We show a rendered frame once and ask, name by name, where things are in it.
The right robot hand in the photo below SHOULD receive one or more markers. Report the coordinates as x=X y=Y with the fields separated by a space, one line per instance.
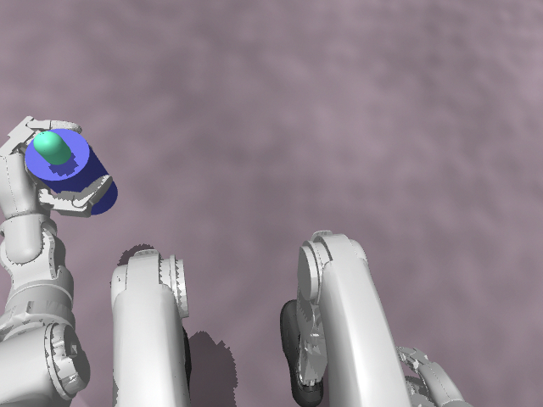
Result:
x=434 y=388

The bottle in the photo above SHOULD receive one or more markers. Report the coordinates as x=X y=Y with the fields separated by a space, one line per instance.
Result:
x=64 y=161

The left robot arm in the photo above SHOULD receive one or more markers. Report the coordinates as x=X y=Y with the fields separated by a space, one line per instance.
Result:
x=41 y=360

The left robot hand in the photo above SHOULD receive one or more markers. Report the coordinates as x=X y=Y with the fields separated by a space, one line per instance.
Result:
x=21 y=192

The right robot foot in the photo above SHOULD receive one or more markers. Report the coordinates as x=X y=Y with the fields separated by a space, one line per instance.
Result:
x=305 y=396

